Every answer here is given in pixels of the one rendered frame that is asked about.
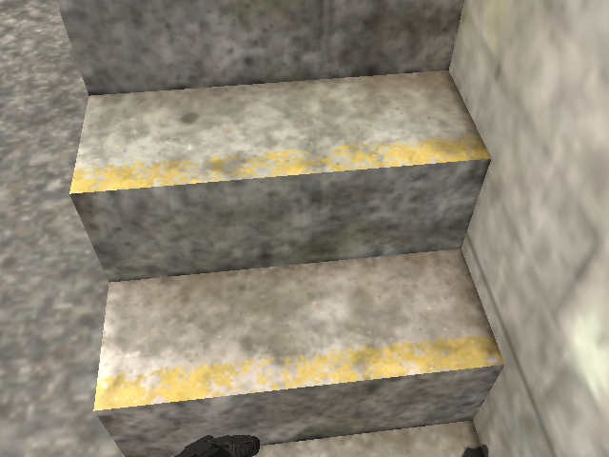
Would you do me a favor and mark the robot left hand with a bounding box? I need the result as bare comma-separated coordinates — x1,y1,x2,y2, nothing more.
174,435,260,457

